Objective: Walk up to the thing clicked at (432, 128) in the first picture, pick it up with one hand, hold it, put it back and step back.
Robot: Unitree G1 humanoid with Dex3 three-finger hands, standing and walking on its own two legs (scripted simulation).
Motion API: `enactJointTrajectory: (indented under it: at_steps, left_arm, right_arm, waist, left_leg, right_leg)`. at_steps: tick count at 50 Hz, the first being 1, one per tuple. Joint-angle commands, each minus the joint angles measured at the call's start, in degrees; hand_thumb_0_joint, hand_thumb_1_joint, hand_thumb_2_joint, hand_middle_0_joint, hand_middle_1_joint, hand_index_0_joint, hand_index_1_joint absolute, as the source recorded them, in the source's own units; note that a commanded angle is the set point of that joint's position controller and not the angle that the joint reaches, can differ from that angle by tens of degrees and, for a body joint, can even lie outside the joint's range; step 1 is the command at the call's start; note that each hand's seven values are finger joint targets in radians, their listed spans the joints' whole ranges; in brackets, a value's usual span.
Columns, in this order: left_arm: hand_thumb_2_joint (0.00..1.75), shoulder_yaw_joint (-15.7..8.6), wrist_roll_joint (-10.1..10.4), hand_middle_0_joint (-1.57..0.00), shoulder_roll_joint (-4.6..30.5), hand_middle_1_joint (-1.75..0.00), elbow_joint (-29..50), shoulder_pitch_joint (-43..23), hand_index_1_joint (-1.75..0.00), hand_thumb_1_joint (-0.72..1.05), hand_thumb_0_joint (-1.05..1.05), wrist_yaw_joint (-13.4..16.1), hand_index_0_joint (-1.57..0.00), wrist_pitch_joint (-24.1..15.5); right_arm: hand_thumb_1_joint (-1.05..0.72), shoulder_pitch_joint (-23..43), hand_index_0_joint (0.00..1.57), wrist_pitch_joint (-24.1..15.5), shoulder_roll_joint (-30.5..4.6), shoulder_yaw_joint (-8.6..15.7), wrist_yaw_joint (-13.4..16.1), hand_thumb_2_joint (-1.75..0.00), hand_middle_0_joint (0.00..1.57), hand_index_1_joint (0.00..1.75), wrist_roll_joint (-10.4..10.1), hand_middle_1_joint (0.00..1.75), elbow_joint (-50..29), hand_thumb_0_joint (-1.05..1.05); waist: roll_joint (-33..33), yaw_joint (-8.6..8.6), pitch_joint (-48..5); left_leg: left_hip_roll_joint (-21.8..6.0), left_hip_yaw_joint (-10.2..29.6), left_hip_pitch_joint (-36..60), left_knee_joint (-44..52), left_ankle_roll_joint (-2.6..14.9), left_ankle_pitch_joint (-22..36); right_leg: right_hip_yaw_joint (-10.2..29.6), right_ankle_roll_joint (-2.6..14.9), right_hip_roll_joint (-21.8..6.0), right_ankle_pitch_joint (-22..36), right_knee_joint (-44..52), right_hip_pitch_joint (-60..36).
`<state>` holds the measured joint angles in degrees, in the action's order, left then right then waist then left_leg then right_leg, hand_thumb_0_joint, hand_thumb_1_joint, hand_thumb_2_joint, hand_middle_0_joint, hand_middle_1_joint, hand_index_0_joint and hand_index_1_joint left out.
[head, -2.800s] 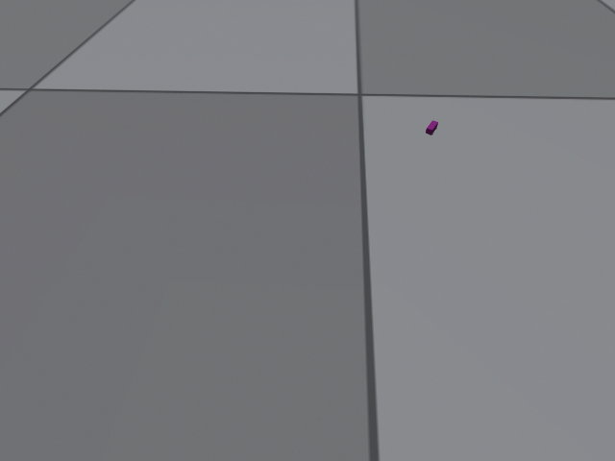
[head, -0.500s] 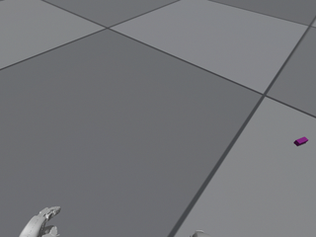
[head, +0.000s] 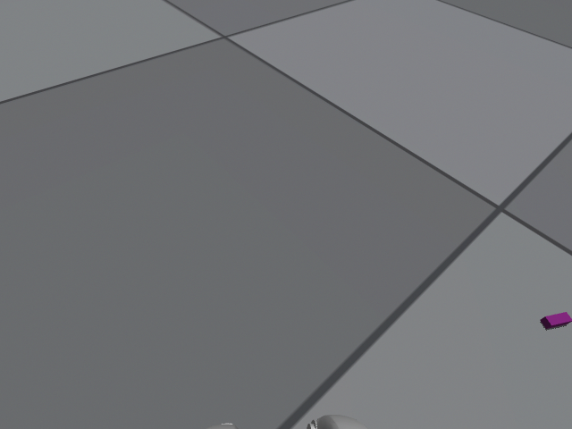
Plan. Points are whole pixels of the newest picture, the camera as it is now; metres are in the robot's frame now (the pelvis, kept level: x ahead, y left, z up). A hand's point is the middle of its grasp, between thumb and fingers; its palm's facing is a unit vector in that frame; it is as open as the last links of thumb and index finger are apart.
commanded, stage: walk up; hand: left
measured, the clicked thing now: (556, 320) +0.66 -1.01 -0.73
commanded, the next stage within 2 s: none
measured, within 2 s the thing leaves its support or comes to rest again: neither
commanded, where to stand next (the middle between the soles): +0.35 -1.34 m, yaw +15 degrees
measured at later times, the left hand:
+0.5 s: hand out of the picture +0.14 +0.04 -0.14, palm faces +0.10 -0.94 -0.34, open 7.4 cm
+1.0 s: hand (420, 397) +0.22 -0.19 -0.14, palm faces +0.11 -0.92 -0.37, open 7.4 cm
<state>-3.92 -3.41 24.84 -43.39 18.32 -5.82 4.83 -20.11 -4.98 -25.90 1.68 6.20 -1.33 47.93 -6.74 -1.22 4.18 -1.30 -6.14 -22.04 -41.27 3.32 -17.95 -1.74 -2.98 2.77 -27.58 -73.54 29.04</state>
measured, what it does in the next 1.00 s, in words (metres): steps to the right: right foot, then left foot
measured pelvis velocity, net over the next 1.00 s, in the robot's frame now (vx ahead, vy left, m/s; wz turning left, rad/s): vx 0.17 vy -0.49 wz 0.14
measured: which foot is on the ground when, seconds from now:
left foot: down 0.00-0.22, up 0.24-0.48, down 0.50-0.88, up 0.90-1.00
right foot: up 0.00-0.20, down 0.22-0.50, up 0.52-0.84, down 0.86-1.00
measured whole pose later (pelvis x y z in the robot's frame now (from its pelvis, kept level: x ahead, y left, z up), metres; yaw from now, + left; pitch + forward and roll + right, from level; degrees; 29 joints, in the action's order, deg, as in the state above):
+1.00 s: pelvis +0.17 -0.49 -0.01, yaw +8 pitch -2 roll -1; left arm -4.7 -2.8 25.4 -44.0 14.3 -5.0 4.3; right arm -17.7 -1.8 -31.4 4.4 6.1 -0.5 57.1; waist -0.6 -2.1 3.3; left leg -4.4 3.5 -34.0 -67.8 3.7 -27.8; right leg -1.5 -0.2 -1.4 -21.3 -47.7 24.8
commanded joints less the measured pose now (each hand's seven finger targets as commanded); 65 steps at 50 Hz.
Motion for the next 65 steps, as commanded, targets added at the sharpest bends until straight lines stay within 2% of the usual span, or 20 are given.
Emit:
enactJointTrajectory:
  at_steps: [1, 6, 10, 11, 12, 13, 20, 23, 25, 26, 30, 38, 43, 44, 45, 49, 56, 58, 60, 65]
  left_arm:
    - [0.9, -6.06, 0.75, -0.2, 15.06, -0.3, 8.28, -3.42, -0.3, 0.9, 0.0, -0.68, -0.2, -1.73]
    - [0.9, -5.79, 1.38, -0.2, 11.73, -0.3, 7.47, -5.81, -0.3, 0.9, 0.0, -2.72, -0.2, -1.13]
    - [0.9, -7.86, 0.68, -0.2, 13.91, -0.3, 1.23, 7.78, -0.3, 0.9, 0.0, -1.05, -0.2, -1.28]
    - [0.9, -8.95, -0.62, -0.2, 18.19, -0.3, 0.82, 12.18, -0.3, 0.9, 0.0, -0.41, -0.2, -1.77]
    - [0.9, -9.21, 0.09, -0.2, 24.03, -0.3, 3.93, 5.6, -0.3, 0.9, 0.0, 0.64, -0.2, -2.7]
    - [0.9, -9.37, 1.47, -0.2, 24.68, -0.3, 5.84, -1.09, -0.3, 0.9, 0.0, 1.35, -0.2, -3.07]
    - [0.9, -4.93, 0.4, -0.2, 12.96, -0.3, 6.56, -7.63, -0.3, 0.9, 0.0, 1.89, -0.2, -3.11]
    - [0.9, -2.82, 0.61, -0.2, 10.21, -0.3, 9.49, -11.56, -0.3, 0.9, 0.0, 1.16, -0.2, -2.16]
    - [0.9, -2.43, 0.53, -0.2, 8.17, -0.3, 9.42, -6.26, -0.3, 0.9, 0.0, 1.46, -0.2, -1.01]
    - [0.9, -3.63, -0.02, -0.2, 13.25, -0.3, 8.3, -2.59, -0.3, 0.9, 0.0, 1.79, -0.2, -0.2]
    - [0.9, -5.27, 0.8, -0.2, 15.87, -0.3, 4.97, -2.36, -0.3, 0.9, 0.0, 0.81, -0.2, -0.36]
    - [0.9, -5.58, 0.77, -0.2, 14.96, -0.3, 6.2, -6.41, -0.3, 0.9, 0.0, -1.09, -0.2, 0.29]
    - [0.9, -7.9, -0.06, -0.2, 15.64, -0.3, 0.2, 11.22, -0.3, 0.9, 0.0, 0.15, -0.2, -0.19]
    - [0.9, -8.42, -1.35, -0.2, 20.67, -0.3, 1.2, 12.55, -0.3, 0.9, 0.0, 0.9, -0.2, -1.01]
    - [0.9, -8.0, -0.36, -0.2, 25.63, -0.3, 4.92, -0.95, -0.3, 0.9, 0.0, 1.63, -0.2, -1.82]
    - [0.9, -6.49, 0.26, -0.2, 19.23, -0.3, 4.84, -8.95, -0.3, 0.9, 0.0, 2.48, -0.2, -2.22]
    - [0.9, -2.68, -0.06, -0.2, 12.37, -0.3, 7.66, -10.66, -0.3, 0.9, 0.0, 1.7, -0.2, -1.19]
    - [0.9, -0.56, 0.98, -0.2, 7.68, -0.3, 9.26, -7.64, -0.3, 0.9, 0.0, 1.66, -0.2, -1.31]
    - [0.9, -2.68, 0.06, -0.2, 13.73, -0.3, 8.26, -4.1, -0.3, 0.9, 0.0, 2.45, -0.2, 0.0]
    - [0.9, -4.38, 0.64, -0.2, 15.26, -0.3, 7.08, -5.59, -0.3, 0.9, 0.0, 1.54, -0.2, -0.24]
  right_arm:
    - [-0.9, 0.92, 0.2, -1.78, -19.66, 5.06, 1.42, -0.9, 0.2, 0.3, 0.87, 0.3, -2.42, 0.0]
    - [-0.9, 1.23, 0.2, -2.77, -23.72, 6.41, -0.64, -0.9, 0.2, 0.3, 3.44, 0.3, -0.12, 0.0]
    - [-0.9, 5.1, 0.2, -0.71, -18.78, 5.11, -0.57, -0.9, 0.2, 0.3, 3.83, 0.3, 0.57, 0.0]
    - [-0.9, 3.94, 0.2, -0.09, -12.7, 3.28, -0.28, -0.9, 0.2, 0.3, 3.42, 0.3, 0.23, 0.0]
    - [-0.9, 4.17, 0.2, -0.06, -11.7, 3.21, 0.37, -0.9, 0.2, 0.3, 2.27, 0.3, -1.17, 0.0]
    - [-0.9, 5.43, 0.2, -0.07, -13.9, 3.87, 1.14, -0.9, 0.2, 0.3, 2.05, 0.3, -0.27, 0.0]
    - [-0.9, -7.18, 0.2, -1.44, -12.18, 3.35, -0.25, -0.9, 0.2, 0.3, 1.03, 0.3, 6.57, 0.0]
    - [-0.9, -19.05, 0.2, -1.82, -14.68, 4.8, 0.47, -0.9, 0.2, 0.3, 1.27, 0.3, 8.09, 0.0]
    - [-0.9, -15.45, 0.2, -1.78, -22.98, 7.21, 2.16, -0.9, 0.2, 0.3, 3.31, 0.3, 2.81, 0.0]
    - [-0.9, -10.27, 0.2, -1.7, -24.57, 7.29, 2.21, -0.9, 0.2, 0.3, 1.57, 0.3, 0.37, 0.0]
    - [-0.9, -4.41, 0.2, -1.7, -19.63, 5.98, 1.04, -0.9, 0.2, 0.3, 1.0, 0.3, 0.02, 0.0]
    - [-0.9, -3.58, 0.2, -1.18, -24.59, 7.77, -0.27, -0.9, 0.2, 0.3, 3.1, 0.3, -0.25, 0.0]
    - [-0.9, 5.18, 0.2, 0.95, -19.89, 6.03, -0.1, -0.9, 0.2, 0.3, 3.79, 0.3, -0.08, 0.0]
    - [-0.9, 3.79, 0.2, 1.51, -13.07, 3.62, -0.02, -0.9, 0.2, 0.3, 2.4, 0.3, -0.35, 0.0]
    - [-0.9, 5.62, 0.2, 1.78, -13.99, 4.75, 1.35, -0.9, 0.2, 0.3, 1.58, 0.3, -1.13, 0.0]
    - [-0.9, -5.2, 0.2, 0.93, -17.86, 4.89, 0.49, -0.9, 0.2, 0.3, 0.05, 0.3, 7.92, 0.0]
    - [-0.9, -14.71, 0.2, -0.81, -13.36, 4.22, 0.16, -0.9, 0.2, 0.3, 0.45, 0.3, 7.71, 0.0]
    - [-0.9, -17.14, 0.2, -1.57, -19.23, 6.46, 1.26, -0.9, 0.2, 0.3, 2.81, 0.3, 5.05, 0.0]
    - [-0.9, -11.77, 0.2, -1.44, -24.33, 7.76, 2.04, -0.9, 0.2, 0.3, 1.22, 0.3, 1.21, 0.0]
    - [-0.9, -7.27, 0.2, -0.96, -19.03, 6.71, 1.03, -0.9, 0.2, 0.3, 1.15, 0.3, -0.24, 0.0]
  waist:
    - [8.28, -1.0, -1.79]
    - [17.9, 0.54, -2.57]
    - [7.29, -7.21, -7.63]
    - [-7.4, -10.61, -6.36]
    - [-16.65, -7.51, -5.14]
    - [-12.08, -4.11, -3.31]
    - [-8.09, 0.78, -3.58]
    - [2.08, 6.66, -8.74]
    - [13.62, 4.65, -7.77]
    - [5.65, 2.64, -7.13]
    - [11.53, 1.33, -2.47]
    - [18.61, 3.24, -0.7]
    - [6.25, -9.04, -6.15]
    - [-11.81, -11.25, -2.79]
    - [-14.59, -5.28, 0.54]
    - [-6.62, 1.66, 0.38]
    - [-3.52, 3.61, -3.24]
    - [11.39, 5.9, -5.97]
    - [8.89, 3.28, -4.79]
    - [10.9, 2.09, -2.77]
  left_leg:
    - [-18.74, 19.93, 0.19, 17.67, 12.27, 3.1]
    - [-12.09, 11.41, -8.42, 19.34, 8.14, -10.01]
    - [-6.29, 2.47, -16.58, -3.67, 4.13, -8.13]
    - [-1.19, -2.02, -25.9, -22.82, 1.75, -13.69]
    - [3.13, 1.84, -32.73, -30.23, 0.06, -20.08]
    - [-2.18, 7.02, -28.65, -31.84, 0.3, -16.05]
    - [-0.48, 1.3, -7.78, -7.84, 0.77, -6.97]
    - [-2.45, 6.22, 18.75, 10.85, 0.22, 11.97]
    - [-24.63, 45.64, 22.17, 25.5, 4.84, -5.54]
    - [-28.29, 46.8, 19.18, 24.72, 8.14, -8.42]
    - [-17.78, 25.2, 4.58, 20.43, 8.76, -8.95]
    - [-15.19, 18.3, -4.78, 15.94, 10.25, -17.28]
    - [-7.04, 3.49, -21.0, -9.36, 3.66, -16.14]
    - [0.77, -0.62, -30.66, -27.19, 0.74, -19.92]
    - [2.39, 6.96, -29.07, -33.19, 0.5, -18.8]
    - [-3.24, 6.49, -18.49, -25.9, 0.68, -7.97]
    - [0.53, 2.47, 6.51, 7.06, 1.28, 6.0]
    - [-11.83, 24.95, 21.09, 21.16, 1.53, 3.39]
    - [-29.58, 45.77, 19.64, 20.55, 10.23, 10.69]
    - [-17.73, 20.64, 8.63, 15.57, 9.13, 10.06]
  right_leg:
    - [11.73, 0.75, -10.71, 6.95, -1.39, 8.71]
    - [2.17, 3.35, -9.44, 8.98, 22.15, -5.01]
    - [-5.58, 2.59, -2.7, 9.98, 36.77, -24.83]
    - [6.17, 5.23, -9.32, 1.69, 46.75, -26.94]
    - [33.09, 12.14, -20.97, 2.64, 59.13, -23.48]
    - [39.43, 17.01, -24.85, -4.41, 62.36, -18.06]
    - [11.83, 20.62, -15.72, 26.45, 48.35, -13.74]
    - [4.86, 15.07, -11.48, 20.02, 35.39, -1.18]
    - [6.01, 6.16, -2.23, 0.66, 14.23, 13.47]
    - [10.61, 4.57, -4.13, -2.18, 8.69, 14.61]
    - [12.45, 3.54, -6.74, 6.23, 5.93, 7.81]
    - [4.32, 1.59, -8.48, 2.55, 16.28, 4.0]
    - [-1.55, 3.25, -3.27, 3.98, 37.09, -21.64]
    - [17.89, 6.07, -13.16, -7.48, 51.29, -17.59]
    - [40.49, 12.09, -20.39, -15.82, 65.54, -7.24]
    - [22.51, 16.0, -15.9, -9.59, 54.5, -9.09]
    - [8.7, 17.73, -11.79, 20.44, 44.21, -8.34]
    - [3.5, 9.74, -5.28, 14.14, 25.68, 5.35]
    - [12.8, 4.39, -2.91, -4.0, 9.71, 15.48]
    - [15.34, 3.38, -2.49, 6.06, 4.43, 9.41]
